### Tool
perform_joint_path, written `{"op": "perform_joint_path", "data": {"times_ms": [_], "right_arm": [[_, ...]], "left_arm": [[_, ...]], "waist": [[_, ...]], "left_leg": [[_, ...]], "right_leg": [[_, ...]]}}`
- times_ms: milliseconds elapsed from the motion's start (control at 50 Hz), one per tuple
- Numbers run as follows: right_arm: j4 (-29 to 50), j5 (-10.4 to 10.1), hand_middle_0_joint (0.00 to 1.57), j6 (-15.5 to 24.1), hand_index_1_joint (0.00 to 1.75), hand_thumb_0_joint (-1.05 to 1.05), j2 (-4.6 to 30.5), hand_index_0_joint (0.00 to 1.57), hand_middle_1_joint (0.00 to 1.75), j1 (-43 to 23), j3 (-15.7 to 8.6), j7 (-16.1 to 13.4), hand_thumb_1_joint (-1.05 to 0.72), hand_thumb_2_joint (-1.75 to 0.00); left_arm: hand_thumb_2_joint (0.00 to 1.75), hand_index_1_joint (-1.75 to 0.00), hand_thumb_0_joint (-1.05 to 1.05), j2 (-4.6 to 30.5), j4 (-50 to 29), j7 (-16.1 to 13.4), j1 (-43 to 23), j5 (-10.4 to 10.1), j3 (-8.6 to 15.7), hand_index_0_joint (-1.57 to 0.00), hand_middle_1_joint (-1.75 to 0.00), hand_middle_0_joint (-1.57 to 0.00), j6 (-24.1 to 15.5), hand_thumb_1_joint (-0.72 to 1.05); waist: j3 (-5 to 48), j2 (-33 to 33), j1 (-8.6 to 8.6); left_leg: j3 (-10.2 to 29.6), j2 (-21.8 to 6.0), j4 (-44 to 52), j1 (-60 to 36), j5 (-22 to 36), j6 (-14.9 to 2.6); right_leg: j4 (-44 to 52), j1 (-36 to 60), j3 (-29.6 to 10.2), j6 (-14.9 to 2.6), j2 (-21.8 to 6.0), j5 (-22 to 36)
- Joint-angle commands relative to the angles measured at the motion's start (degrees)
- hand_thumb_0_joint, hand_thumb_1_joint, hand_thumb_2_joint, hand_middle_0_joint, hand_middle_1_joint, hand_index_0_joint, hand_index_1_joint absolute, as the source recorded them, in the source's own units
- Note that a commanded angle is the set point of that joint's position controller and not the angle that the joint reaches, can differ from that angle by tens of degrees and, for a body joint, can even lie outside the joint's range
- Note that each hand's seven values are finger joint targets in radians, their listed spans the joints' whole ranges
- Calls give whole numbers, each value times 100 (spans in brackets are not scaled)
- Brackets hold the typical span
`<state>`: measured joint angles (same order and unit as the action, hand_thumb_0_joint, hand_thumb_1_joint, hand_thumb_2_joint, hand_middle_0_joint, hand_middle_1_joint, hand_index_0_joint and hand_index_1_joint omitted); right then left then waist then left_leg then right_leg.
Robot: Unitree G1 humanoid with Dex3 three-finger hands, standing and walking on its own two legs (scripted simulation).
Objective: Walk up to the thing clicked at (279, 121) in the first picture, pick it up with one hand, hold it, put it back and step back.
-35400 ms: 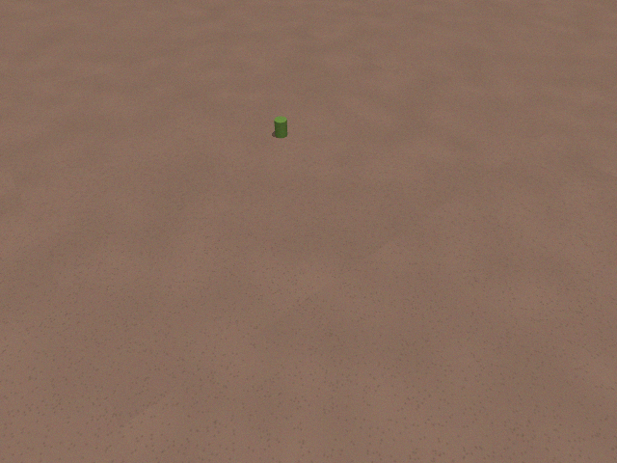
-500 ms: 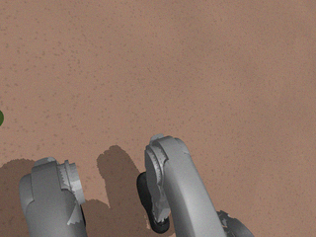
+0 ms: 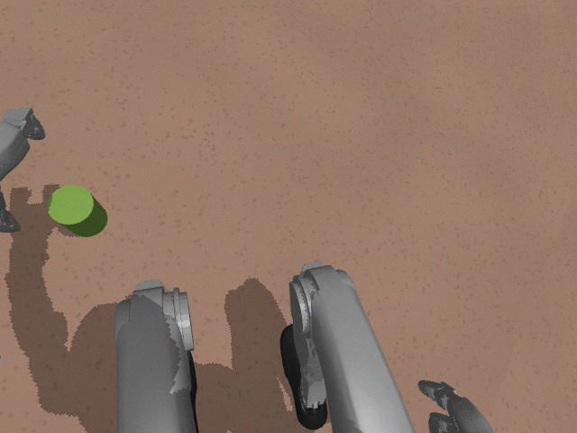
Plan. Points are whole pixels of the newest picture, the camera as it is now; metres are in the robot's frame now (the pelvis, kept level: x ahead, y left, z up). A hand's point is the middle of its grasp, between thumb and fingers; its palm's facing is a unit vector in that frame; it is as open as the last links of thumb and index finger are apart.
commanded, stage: withdraw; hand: left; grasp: from above
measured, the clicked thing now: (80, 212) +0.49 +0.31 -0.34
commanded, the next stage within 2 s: home in 0.12 s
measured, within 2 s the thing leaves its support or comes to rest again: neither
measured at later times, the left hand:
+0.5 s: hand (37, 184) +0.49 +0.33 -0.20, palm faces -0.34 -0.15 -0.93, open 13.0 cm
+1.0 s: hand out of the picture +0.32 +0.27 +0.02, palm faces -0.12 -0.82 -0.57, open 7.8 cm
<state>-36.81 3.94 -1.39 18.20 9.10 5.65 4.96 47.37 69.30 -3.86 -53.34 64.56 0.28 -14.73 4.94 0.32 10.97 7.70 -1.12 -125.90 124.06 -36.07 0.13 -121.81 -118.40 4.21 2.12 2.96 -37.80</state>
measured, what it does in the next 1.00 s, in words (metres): rises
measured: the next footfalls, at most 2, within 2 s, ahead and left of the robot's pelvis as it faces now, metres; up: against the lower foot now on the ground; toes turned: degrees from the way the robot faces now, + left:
none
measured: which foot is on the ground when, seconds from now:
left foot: down 0.00-1.00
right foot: down 0.00-1.00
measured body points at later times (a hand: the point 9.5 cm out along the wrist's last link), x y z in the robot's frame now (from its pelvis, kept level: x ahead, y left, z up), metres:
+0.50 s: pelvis +0.01 +0.00 -0.05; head +0.25 +0.08 +0.32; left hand +0.50 +0.33 -0.14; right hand +0.03 -0.25 -0.15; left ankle +0.09 +0.13 -0.36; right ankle +0.10 -0.13 -0.36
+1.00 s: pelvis +0.02 +0.00 +0.13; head +0.18 +0.05 +0.55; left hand +0.33 +0.31 +0.06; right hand +0.24 -0.24 +0.03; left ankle +0.09 +0.13 -0.36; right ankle +0.10 -0.13 -0.36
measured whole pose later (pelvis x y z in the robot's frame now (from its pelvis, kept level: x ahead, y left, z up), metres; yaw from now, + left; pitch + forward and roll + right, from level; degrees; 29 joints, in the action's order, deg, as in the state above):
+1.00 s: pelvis +0.02 +0.00 +0.13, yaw +4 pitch +31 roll -6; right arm -32.2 -1.4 1.3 15.3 4.1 -0.1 1.2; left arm 25.5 23.1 -0.6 -10.6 17.3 4.8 9.0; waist 10.7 -1.2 3.4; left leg 5.5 -1.1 -102.7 98.2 -35.5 0.4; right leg -99.6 -93.3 2.9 1.4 1.6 -37.2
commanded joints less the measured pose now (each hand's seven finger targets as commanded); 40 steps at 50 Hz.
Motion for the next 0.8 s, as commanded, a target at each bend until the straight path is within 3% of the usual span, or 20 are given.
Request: {"op": "perform_joint_path", "data": {"times_ms": [0, 80, 140, 180, 200, 220, 240, 260, 280, 300, 360, 420, 440, 520, 620, 660, 680, 700, 780], "right_arm": [[1, 143, 20, -8, 30, 0, 1152, 20, 30, 946, -269, -43, -90, -90], [-104, 295, 20, 48, 30, 0, 1242, 20, 30, 1026, -159, 26, -90, -90], [-111, 382, 20, 87, 30, 0, 1347, 20, 30, 998, -101, 50, -90, -90], [-144, 460, 20, 169, 30, 0, 1348, 20, 30, 1039, -103, 59, -88, -89], [-170, 487, 20, 205, 30, 0, 1382, 20, 30, 1025, -124, 54, -89, -89], [-169, 509, 20, 253, 30, 0, 1365, 20, 30, 1071, -121, 61, -88, -89], [-158, 510, 20, 295, 30, 0, 1393, 20, 30, 1083, -166, 60, -89, -89], [-151, 526, 20, 322, 30, 0, 1389, 20, 30, 1093, -185, 66, -88, -89], [-136, 516, 20, 344, 30, 0, 1399, 20, 30, 1066, -246, 71, -88, -89], [-126, 508, 20, 364, 30, 0, 1358, 20, 30, 1065, -288, 81, -90, -89], [-159, 416, 20, 393, 30, 0, 1308, 20, 30, 1210, -406, 102, -89, -90], [-190, 268, 20, 388, 30, 0, 1241, 20, 30, 1366, -588, 119, -89, -90], [-190, 224, 20, 376, 30, 0, 1182, 20, 30, 1411, -633, 141, -89, -90], [-76, -23, 20, 242, 30, 0, 1110, 20, 30, 1435, -874, 153, -89, -90], [203, -217, 20, 84, 30, 0, 934, 20, 30, 1070, -880, 61, -90, -90], [371, -285, 20, 73, 30, 0, 825, 20, 30, 920, -903, 24, -90, -90], [441, -313, 20, 70, 30, 0, 840, 20, 30, 829, -928, -11, -90, -90], [487, -342, 20, 82, 30, 0, 795, 20, 30, 727, -929, -36, -90, -90], [660, -423, 20, 182, 30, 0, 707, 20, 30, 464, -969, -163, -90, -90]], "left_arm": [[101, -100, 0, 1261, -88, -807, -2021, 322, 244, -7, -100, -8, -266, -54], [100, -100, 0, 1600, 437, -1359, -2460, 684, 407, -8, -101, -8, -319, -53], [99, -100, 0, 2200, 624, -1741, -2752, 915, 763, -9, -101, -8, -306, -52], [92, -84, 0, 2159, 920, -1924, -2698, 1011, 813, -22, -85, -24, -235, -36], [93, -92, 0, 2196, 785, -2000, -2907, 966, 862, -14, -93, -16, -203, -44], [91, -84, 0, 2215, 786, -2046, -2879, 988, 872, -22, -85, -24, -132, -36], [92, -92, 0, 2377, 486, -2086, -2911, 910, 1007, -14, -93, -16, -73, -44], [86, -84, 0, 2421, 449, -2108, -2754, 918, 1034, -21, -85, -24, 20, -36], [91, -76, 0, 2472, 268, -2117, -2623, 791, 1145, -22, -77, -24, 108, -28], [89, -84, 0, 2354, 130, -2087, -2505, 678, 1093, -18, -85, -17, 188, -36], [84, -61, 0, 2173, -311, -1882, -2206, 361, 1094, -20, -61, -23, 422, -18], [78, -53, 0, 1981, -888, -1560, -1803, -170, 1168, -19, -52, -21, 632, -8], [80, -52, 0, 1701, -1000, -1387, -1577, -337, 1042, -19, -51, -21, 716, -3], [74, -40, 0, 1187, -1942, -755, -732, -1163, 1054, -18, -39, -19, 996, 19], [83, -35, 0, 470, -3102, -91, 774, -2353, 1033, -19, -35, -20, 1408, 56], [86, -32, 0, 133, -3682, 112, 1184, -2769, 965, -19, -32, -20, 1498, 72], [87, -30, 0, 128, -3904, 155, 1325, -2953, 1054, -19, -30, -20, 1546, 80], [89, -30, 0, -51, -4115, 197, 1489, -3136, 970, -20, -30, -20, 1577, 88], [89, -30, 0, -512, -4898, 252, 1999, -3759, 882, -20, -30, -20, 1693, 88]], "waist": [[2993, -1430, 318], [3046, -1716, 454], [3411, -2098, 352], [3325, -2245, 461], [3446, -2265, 462], [3456, -2374, 503], [3721, -2560, 430], [3964, -2705, 372], [4140, -2745, 258], [4232, -2787, 268], [4561, -2704, 196], [4691, -2530, -3], [4824, -2511, -24], [5074, -2270, -340], [4141, -1291, -430], [4213, -1238, -494], [4125, -1187, -541], [3938, -1214, -515], [3743, -1195, -547]], "left_leg": [[-314, 47, 1032, -2495, 476, -168], [-313, 82, 800, -2434, 432, -144], [-309, 89, 673, -2578, 397, -107], [-287, 78, 639, -2626, 303, -95], [-290, 73, 592, -2642, 250, -100], [-271, 70, 600, -2698, 189, -92], [-296, 62, 590, -2849, 272, -88], [-351, 69, 562, -2903, 347, -86], [-344, 63, 594, -2957, 341, -79], [-348, 41, 567, -2951, 342, -76], [-431, 53, 591, -2960, 584, -112], [-468, 67, 784, -3076, 752, -135], [-450, 50, 851, -3289, 904, -137], [-329, 33, 1311, -3876, 1467, -133], [-350, 33, 1821, -3392, 1129, -233], [-269, -5, 2144, -3661, 1065, -232], [-234, -16, 2286, -3752, 884, -228], [-227, -31, 2434, -3829, 823, -219], [-199, -54, 2967, -4351, 662, -196]], "right_leg": [[940, 1000, 427, -441, 141, 865], [726, 806, 514, -435, 133, 779], [497, 733, 570, -448, 138, 720], [399, 602, 626, -437, 128, 666], [392, 513, 647, -435, 129, 622], [357, 492, 648, -442, 121, 587], [337, 555, 645, -426, 98, 675], [319, 646, 625, -435, 107, 744], [273, 643, 620, -446, 92, 747], [275, 697, 589, -459, 101, 759], [417, 1008, 539, -438, 117, 1001], [666, 1302, 452, -422, 81, 1125], [733, 1433, 442, -419, 91, 1215], [1030, 1695, 336, -419, 81, 1467], [1766, 2256, 178, -405, 96, 1372], [1957, 2501, 139, -389, 80, 1321], [2082, 2500, 122, -402, 58, 1184], [2200, 2574, 97, -404, 49, 1144], [2645, 2925, 39, -400, -1, 1043]]}}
